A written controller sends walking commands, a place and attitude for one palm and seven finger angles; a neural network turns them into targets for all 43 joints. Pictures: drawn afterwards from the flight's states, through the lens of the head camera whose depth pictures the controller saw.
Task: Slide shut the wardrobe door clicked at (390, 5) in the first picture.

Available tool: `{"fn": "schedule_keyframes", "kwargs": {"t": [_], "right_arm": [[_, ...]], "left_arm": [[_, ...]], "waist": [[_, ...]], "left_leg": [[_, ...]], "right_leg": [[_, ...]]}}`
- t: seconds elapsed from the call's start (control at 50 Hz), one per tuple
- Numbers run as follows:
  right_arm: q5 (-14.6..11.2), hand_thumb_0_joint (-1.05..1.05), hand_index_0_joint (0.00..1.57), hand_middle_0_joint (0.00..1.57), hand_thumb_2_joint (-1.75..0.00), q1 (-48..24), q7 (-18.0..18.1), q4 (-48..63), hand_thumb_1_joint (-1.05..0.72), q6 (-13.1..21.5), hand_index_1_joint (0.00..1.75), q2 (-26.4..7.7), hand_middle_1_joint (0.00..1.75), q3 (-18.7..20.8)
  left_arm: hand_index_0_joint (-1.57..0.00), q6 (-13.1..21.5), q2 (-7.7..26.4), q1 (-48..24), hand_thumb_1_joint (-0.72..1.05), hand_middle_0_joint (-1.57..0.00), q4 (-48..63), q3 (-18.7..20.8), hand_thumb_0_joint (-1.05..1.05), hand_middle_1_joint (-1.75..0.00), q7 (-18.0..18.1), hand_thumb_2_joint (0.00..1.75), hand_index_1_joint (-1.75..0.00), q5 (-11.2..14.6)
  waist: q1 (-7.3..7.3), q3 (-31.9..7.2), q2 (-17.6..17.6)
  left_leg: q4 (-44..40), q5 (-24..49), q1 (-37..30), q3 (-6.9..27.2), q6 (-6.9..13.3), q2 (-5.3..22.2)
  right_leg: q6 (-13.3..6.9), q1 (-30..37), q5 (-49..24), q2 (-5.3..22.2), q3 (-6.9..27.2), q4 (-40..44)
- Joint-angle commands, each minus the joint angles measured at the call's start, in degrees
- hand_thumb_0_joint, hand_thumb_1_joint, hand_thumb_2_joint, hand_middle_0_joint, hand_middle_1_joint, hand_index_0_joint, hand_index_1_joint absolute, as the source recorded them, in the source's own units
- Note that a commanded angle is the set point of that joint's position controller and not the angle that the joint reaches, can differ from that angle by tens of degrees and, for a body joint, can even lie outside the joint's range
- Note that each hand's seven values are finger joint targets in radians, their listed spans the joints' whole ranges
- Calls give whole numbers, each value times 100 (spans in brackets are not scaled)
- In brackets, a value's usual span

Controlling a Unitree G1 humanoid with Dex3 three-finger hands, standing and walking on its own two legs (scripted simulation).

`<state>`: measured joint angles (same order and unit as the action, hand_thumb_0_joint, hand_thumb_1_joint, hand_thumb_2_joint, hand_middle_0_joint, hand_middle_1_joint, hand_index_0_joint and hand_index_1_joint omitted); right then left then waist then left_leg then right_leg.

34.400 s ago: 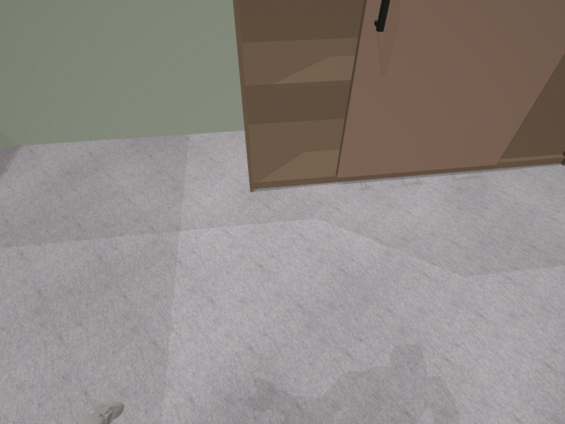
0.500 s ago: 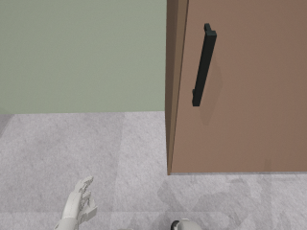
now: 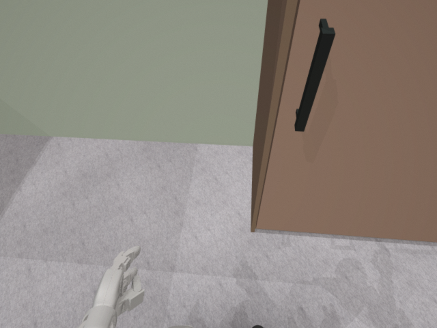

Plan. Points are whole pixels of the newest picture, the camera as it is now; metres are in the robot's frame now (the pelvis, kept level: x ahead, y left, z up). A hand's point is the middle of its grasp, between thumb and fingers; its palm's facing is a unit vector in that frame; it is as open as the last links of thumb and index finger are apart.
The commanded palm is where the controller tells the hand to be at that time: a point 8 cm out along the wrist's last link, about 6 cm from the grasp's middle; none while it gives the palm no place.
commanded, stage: stop stepping back and stand still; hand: right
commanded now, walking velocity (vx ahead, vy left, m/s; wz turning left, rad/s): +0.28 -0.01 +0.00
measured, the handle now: (310, 81) +0.56 -0.16 +0.12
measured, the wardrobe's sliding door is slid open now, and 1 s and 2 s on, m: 0.00 0.00 0.00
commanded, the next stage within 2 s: let the arm hang, fingers relaxed in 1.18 s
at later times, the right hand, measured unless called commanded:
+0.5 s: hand out of the picture +0.10 -0.27 +0.18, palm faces +0.51 +0.72 -0.46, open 7.4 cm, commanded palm +0.04 -0.30 +0.17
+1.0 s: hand out of the picture +0.10 -0.32 +0.17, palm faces +0.53 +0.71 -0.48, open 7.4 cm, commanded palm +0.04 -0.34 +0.17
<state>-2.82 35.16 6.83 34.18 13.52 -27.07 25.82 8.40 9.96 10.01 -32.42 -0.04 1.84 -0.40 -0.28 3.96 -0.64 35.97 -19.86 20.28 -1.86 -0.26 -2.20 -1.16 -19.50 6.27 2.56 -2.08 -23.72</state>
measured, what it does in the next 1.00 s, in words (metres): steps on the spot: left foot, then right foot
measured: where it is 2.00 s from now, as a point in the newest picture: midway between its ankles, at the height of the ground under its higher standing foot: outside the picture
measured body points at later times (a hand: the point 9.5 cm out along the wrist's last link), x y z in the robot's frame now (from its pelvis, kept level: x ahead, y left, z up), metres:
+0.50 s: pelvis -0.07 +0.01 -0.01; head -0.11 -0.01 +0.43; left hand +0.07 +0.25 -0.09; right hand +0.07 -0.31 +0.20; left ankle -0.02 +0.10 -0.74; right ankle -0.08 -0.12 -0.74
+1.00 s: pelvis -0.07 -0.03 -0.01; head -0.07 -0.04 +0.44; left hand +0.11 +0.17 -0.09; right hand +0.07 -0.36 +0.19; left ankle -0.05 +0.09 -0.74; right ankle -0.07 -0.11 -0.74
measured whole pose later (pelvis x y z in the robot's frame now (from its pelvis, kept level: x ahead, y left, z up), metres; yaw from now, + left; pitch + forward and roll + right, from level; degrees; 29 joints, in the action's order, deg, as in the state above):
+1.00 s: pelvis -0.07 -0.03 -0.01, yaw -4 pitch -1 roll +1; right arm -1.2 28.8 8.5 25.4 13.3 -24.5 26.1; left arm 6.7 9.4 12.2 -37.5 -1.9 2.4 -0.2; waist -1.1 0.9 -0.2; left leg 25.5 -12.0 12.5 -1.3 -0.4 -0.1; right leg -3.1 -13.3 14.6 -0.8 -3.4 -28.6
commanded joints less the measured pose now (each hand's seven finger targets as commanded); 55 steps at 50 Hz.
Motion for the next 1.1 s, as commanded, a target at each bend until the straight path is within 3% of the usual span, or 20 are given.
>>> {"fn": "schedule_keyframes", "kwargs": {"t": [0.0, 0.02, 0.06, 0.08, 0.16, 0.26, 0.32, 0.36, 0.42, 0.46, 0.48, 0.56, 0.62, 0.66, 0.68, 0.78, 0.86, 0.9, 0.98, 1.08], "right_arm": [[-53, 0, 20, 20, -90, 221, 197, 826, -90, 115, 30, -797, 30, 923], [-15, 0, 20, 20, -90, 71, 214, 677, -90, 96, 30, -901, 30, 967], [-51, 0, 20, 20, -90, -280, 253, 391, -90, 30, 30, -1016, 30, 927], [-83, 0, 20, 20, -90, -764, 267, 403, -90, -22, 30, -887, 30, 776], [46, 0, 20, 20, -90, -952, 322, -236, -90, -124, 30, -507, 30, 347], [225, 0, 20, 20, -90, -1197, 383, 503, -90, 66, 30, -530, 30, 158], [308, 0, 20, 20, -90, -1116, 376, 1366, -90, 210, 30, -890, 30, 482], [351, 0, 20, 20, -90, -972, 337, 1124, -90, 180, 30, -890, 30, 604], [318, 0, 20, 20, -90, -925, 317, 333, -90, 193, 30, -786, 30, 716], [222, 0, 20, 20, -90, -929, 252, -182, -90, 157, 30, -739, 30, 628], [154, 0, 20, 20, -90, -827, 203, -476, -90, 121, 30, -518, 30, 467], [87, 0, 20, 20, -90, -1128, 152, -542, -90, 24, 30, -357, 30, 165], [137, 0, 20, 20, -90, -1468, 230, 44, -90, 79, 30, -369, 30, 10], [245, 0, 20, 20, -90, -1923, 315, 1010, -90, 195, 30, -504, 30, 34], [284, 0, 20, 20, -90, -1980, 350, 1165, -90, 232, 30, -806, 30, 233], [315, 0, 20, 20, -90, -1075, 362, 1130, -90, 168, 30, -873, 30, 565], [231, 0, 20, 20, -90, -685, 263, 260, -90, 209, 30, -617, 30, 534], [113, 0, 20, 20, -90, -826, 207, -26, -90, 213, 30, -569, 30, 530], [59, 0, 20, 20, -90, -837, 176, -265, -90, 93, 30, -350, 30, 297], [148, 0, 20, 20, -90, -1128, 230, 602, -90, 172, 30, -655, 30, 377]], "left_arm": [[-20, 126, 973, -241, 90, -20, 797, 338, 0, -30, 140, 90, -30, 107], [-20, 88, 950, -169, 90, -20, 754, 353, 0, -30, 163, 90, -30, 112], [-20, 22, 899, -105, 90, -20, 677, 382, 0, -30, 191, 90, -30, 138], [-20, 73, 954, -123, 90, -20, 583, 391, 0, -30, 204, 90, -30, 130], [-20, 115, 814, -298, 90, -20, 356, 255, 0, -30, 275, 90, -30, 64], [-20, 383, 887, -50, 90, -20, 286, 301, 0, -30, 341, 90, -30, -27], [-20, 410, 1123, -178, 90, -20, 568, 379, 0, -30, 290, 90, -30, 5], [-20, 338, 932, -316, 90, -20, 397, 300, 0, -30, 237, 90, -30, -3], [-20, 276, 984, -91, 90, -20, 291, 340, 0, -30, 178, 90, -30, 13], [-20, 160, 939, 11, 90, -20, 299, 429, 0, -30, 153, 90, -30, 59], [-20, 101, 938, 69, 90, -20, 284, 491, 0, -30, 128, 90, -30, 109], [-20, 22, 782, -54, 90, -20, 293, 260, 0, -30, 145, 90, -30, 89], [-20, 127, 849, -60, 90, -20, 297, 184, 0, -30, 290, 90, -30, 5], [-20, 189, 1052, -171, 90, -20, 476, 231, 0, -30, 244, 90, -30, -13], [-20, 219, 890, -245, 90, -20, 545, 222, 0, -30, 262, 90, -30, -3], [-20, 332, 766, -245, 90, -20, 303, 131, 0, -30, 77, 90, -30, -18], [-20, 172, 802, -175, 90, -20, 333, 174, 0, -30, 83, 90, -30, -9], [-20, 129, 815, -199, 90, -20, 389, 202, 0, -30, 117, 90, -30, 5], [-20, 42, 884, -209, 90, -20, 397, 263, 0, -30, 189, 90, -30, 95], [-20, 16, 886, -451, 90, -20, 512, 241, 0, -30, 232, 90, -30, 61]], "waist": [[-91, -1099, 1006], [-28, -1043, 509], [-1, -667, -1261], [21, -566, -1260], [184, -663, -994], [134, -581, -21], [-63, -750, 1874], [-17, -165, 2118], [-44, -137, 590], [25, -302, -1208], [-35, -226, -1463], [170, -253, -1109], [189, -502, 78], [83, -385, 2093], [71, -403, 1655], [-58, -419, 1453], [57, -478, 707], [128, -545, 306], [49, -934, -99], [-6, -992, 322]], "left_leg": [[-1341, 374, -1523, -77, 29, 264], [-1807, 213, -1516, 85, 164, 491], [-2953, -948, -42, 2356, 1066, 2294], [-2996, -1025, 531, 2453, 1209, 2545], [-2346, -945, 438, 941, 719, 1862], [-1802, -1191, -109, 811, 468, 1341], [419, -18, -269, -281, 24, 245], [324, -414, -600, -230, 10, 257], [-1129, 184, -1550, 141, 90, 390], [-2529, -1118, -1137, 2329, 699, 1668], [-2969, -1782, -780, 2909, 909, 2115], [-2436, -1680, 727, 1244, 857, 1722], [-1358, -1705, 601, 559, 520, 1030], [891, -733, 770, -48, 111, 148], [1429, -647, 650, 121, 57, 199], [-72, -69, -749, -90, 12, 279], [-1457, 919, -1570, 262, 186, 403], [-1439, 1452, -1225, 754, 327, 713], [-1231, 1602, -1140, 543, 165, 575], [-1101, 1914, -1224, 495, 129, 605]], "right_leg": [[-275, -308, 1902, 819, 727, 537], [-113, -374, 2528, 403, 417, 102], [188, -412, 2015, -386, 158, -2920], [193, -407, 2049, -323, 491, -3858], [79, 183, 1515, -13, 296, -2758], [-208, 973, 1610, -182, -139, 323], [-644, 718, 692, 1042, 1332, 869], [-704, -460, 2462, 1060, 1423, 1296], [-471, -897, 2064, 556, 709, -45], [-111, -1011, 2307, -406, -102, -2360], [-64, -1061, 2240, -414, 51, -3327], [-129, 460, 1600, 112, 143, -2084], [-145, 1330, 1514, -71, -60, -56], [-737, 996, 2436, 1414, 2430, 1404], [-975, 788, 1744, 1592, 2493, 1385], [-528, 171, 791, 904, 1087, 964], [-167, -109, 825, 456, 682, 397], [-36, 236, 489, 262, 588, 123], [-76, 809, 5, 411, 642, 244], [-43, 863, -554, 381, 639, 259]]}}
